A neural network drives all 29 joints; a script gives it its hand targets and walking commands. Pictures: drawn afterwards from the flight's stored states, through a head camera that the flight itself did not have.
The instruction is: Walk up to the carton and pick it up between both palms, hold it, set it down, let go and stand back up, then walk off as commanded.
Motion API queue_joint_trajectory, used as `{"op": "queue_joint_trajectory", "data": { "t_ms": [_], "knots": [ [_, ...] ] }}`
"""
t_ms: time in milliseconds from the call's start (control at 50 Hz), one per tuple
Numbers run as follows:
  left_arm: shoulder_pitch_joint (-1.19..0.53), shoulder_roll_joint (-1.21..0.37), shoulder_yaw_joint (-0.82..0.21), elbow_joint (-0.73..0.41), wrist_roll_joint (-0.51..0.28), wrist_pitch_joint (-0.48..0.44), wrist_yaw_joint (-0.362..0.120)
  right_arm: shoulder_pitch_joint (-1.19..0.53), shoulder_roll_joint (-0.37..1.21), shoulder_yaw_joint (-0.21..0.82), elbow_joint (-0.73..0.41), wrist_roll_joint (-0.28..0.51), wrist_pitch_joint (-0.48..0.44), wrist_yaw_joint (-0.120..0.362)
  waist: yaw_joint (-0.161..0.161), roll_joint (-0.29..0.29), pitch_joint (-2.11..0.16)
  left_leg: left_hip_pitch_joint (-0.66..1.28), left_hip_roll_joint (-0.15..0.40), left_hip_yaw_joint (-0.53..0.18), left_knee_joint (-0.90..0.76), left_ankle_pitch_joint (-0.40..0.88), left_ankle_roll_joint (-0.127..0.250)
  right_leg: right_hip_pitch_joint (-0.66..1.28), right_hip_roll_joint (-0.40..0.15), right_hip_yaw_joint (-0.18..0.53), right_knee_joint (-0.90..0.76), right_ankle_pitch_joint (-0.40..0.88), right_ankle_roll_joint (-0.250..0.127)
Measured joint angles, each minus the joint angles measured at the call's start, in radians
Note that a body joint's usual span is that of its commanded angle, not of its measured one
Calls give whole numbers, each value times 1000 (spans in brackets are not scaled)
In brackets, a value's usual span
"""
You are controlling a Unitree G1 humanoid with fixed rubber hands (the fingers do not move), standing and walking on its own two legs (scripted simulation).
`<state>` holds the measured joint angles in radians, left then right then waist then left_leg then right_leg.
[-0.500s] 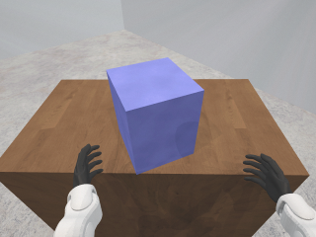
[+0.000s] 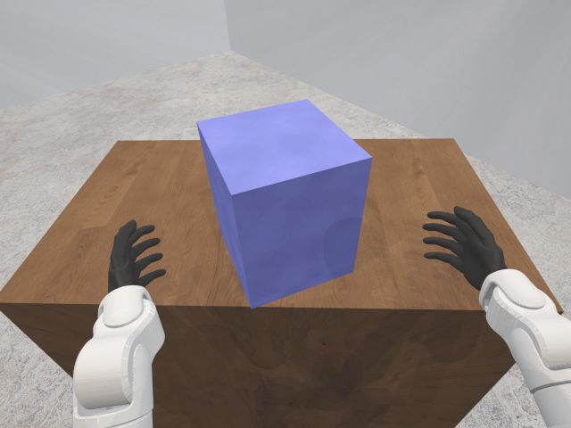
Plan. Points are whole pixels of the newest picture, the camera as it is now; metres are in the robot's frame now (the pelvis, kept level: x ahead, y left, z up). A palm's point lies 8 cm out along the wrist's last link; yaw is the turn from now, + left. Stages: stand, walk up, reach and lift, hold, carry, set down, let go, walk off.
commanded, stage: reach and lift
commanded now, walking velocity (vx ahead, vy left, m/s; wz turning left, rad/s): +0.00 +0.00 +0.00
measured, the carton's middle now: (279, 201) +0.48 +0.05 +0.09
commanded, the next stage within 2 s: none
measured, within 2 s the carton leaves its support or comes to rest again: neither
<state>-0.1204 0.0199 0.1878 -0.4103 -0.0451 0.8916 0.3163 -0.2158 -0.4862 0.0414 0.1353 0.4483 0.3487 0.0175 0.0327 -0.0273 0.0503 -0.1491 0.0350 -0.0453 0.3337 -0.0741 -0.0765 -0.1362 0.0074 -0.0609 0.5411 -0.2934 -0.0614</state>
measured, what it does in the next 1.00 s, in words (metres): stands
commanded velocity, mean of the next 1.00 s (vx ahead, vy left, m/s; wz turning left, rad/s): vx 0.00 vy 0.00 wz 0.00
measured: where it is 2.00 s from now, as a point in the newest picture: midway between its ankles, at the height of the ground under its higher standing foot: outside the picture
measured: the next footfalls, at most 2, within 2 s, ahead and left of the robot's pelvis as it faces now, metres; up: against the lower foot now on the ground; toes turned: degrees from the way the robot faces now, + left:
none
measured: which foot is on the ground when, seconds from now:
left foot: down 0.00-1.00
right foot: down 0.00-1.00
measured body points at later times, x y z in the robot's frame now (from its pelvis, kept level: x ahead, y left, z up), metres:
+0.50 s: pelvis +0.00 +0.00 +0.00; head -0.02 -0.01 +0.45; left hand +0.32 +0.22 +0.18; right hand +0.40 -0.19 +0.15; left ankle +0.08 +0.18 -0.74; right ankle +0.01 -0.07 -0.74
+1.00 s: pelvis +0.01 +0.00 +0.00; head +0.00 -0.01 +0.45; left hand +0.36 +0.25 +0.21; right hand +0.46 -0.15 +0.19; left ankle +0.08 +0.18 -0.74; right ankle +0.01 -0.07 -0.74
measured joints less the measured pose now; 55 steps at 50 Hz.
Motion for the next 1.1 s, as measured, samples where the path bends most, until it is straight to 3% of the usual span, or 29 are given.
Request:
{"op": "queue_joint_trajectory", "data": {
  "t_ms": [420, 820, 1100],
  "knots": [
    [-288, 22, 12, 220, 0, 67, 6, -302, -5, 35, 267, 8, 53, 14, 37, 4, -26, -27, 2, 0, 0, 4, 0, -28, 2, 1, 0, 3, 0],
    [-471, 89, 51, 392, -47, 43, 6, -525, -6, 93, 428, 24, 79, -7, 92, 18, -52, -81, 4, 0, 0, 4, -4, -79, 4, 1, -5, 6, 0],
    [-630, 129, 54, 595, -85, 0, 5, -682, -6, 117, 583, 36, 92, 6, 119, 21, -86, -127, 4, 0, 4, 4, -4, -121, 5, 2, -13, 13, 0]
  ]
}}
